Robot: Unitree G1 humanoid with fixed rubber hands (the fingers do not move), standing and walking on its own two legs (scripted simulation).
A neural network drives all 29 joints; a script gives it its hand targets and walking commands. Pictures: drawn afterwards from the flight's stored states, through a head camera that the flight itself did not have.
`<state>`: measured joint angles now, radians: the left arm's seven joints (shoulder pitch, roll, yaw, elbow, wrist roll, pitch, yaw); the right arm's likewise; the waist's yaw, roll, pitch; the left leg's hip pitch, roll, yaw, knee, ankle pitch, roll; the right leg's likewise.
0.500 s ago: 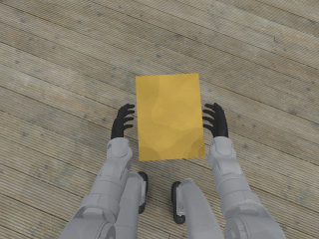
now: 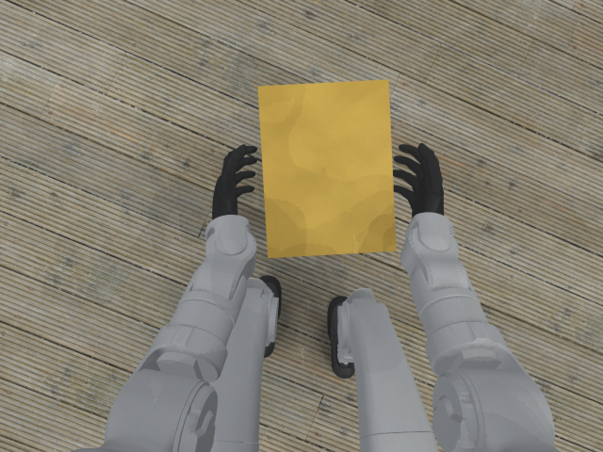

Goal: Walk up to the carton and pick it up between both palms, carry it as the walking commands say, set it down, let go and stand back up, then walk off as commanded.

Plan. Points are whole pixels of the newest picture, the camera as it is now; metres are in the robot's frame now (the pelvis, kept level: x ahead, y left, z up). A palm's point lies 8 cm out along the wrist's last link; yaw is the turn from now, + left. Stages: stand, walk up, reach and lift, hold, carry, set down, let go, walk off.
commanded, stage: set down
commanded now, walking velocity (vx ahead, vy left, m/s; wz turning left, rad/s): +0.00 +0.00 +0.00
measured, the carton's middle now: (322, 175) +0.45 -0.03 -0.25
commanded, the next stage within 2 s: none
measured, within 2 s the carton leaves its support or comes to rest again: rests again in 1.90 s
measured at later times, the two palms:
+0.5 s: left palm (237, 181) +0.43 +0.11 -0.23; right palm (402, 192) +0.42 -0.15 -0.22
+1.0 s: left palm (253, 172) +0.46 +0.09 -0.32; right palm (394, 192) +0.44 -0.17 -0.32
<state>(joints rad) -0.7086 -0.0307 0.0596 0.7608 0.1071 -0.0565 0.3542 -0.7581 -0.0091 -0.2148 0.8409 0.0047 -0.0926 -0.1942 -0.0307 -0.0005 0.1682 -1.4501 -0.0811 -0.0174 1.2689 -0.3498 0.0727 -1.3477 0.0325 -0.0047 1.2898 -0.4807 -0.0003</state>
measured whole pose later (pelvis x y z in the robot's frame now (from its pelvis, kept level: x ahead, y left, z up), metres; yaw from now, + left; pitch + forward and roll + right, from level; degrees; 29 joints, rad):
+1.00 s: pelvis -0.04 -0.02 -0.17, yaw -2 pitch +34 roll -4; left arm -1.17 0.05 0.28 0.81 0.04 0.15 0.28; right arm -1.11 -0.05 -0.26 0.80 0.05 0.19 -0.25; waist -0.03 0.01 0.26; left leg -2.03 -0.06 -0.01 1.88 -0.44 0.05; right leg -1.92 0.07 -0.03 1.93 -0.61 0.02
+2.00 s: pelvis -0.03 -0.03 -0.25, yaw -3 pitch +31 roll -4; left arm -1.56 0.26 0.24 1.10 0.04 0.19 0.13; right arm -1.46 -0.18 -0.26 0.99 0.05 0.19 -0.11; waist 0.02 0.01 0.52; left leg -2.20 -0.05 0.01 2.16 -0.50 0.05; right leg -2.07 0.10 -0.04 2.22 -0.69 0.02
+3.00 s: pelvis -0.03 -0.03 -0.26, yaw -4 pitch +31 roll -3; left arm -1.55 0.31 0.36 1.15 0.04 0.14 0.02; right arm -1.49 -0.18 -0.26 1.03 0.03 0.15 -0.01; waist 0.02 0.03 0.52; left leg -2.22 -0.03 0.01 2.20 -0.52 0.05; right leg -2.11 0.12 -0.04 2.25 -0.69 0.02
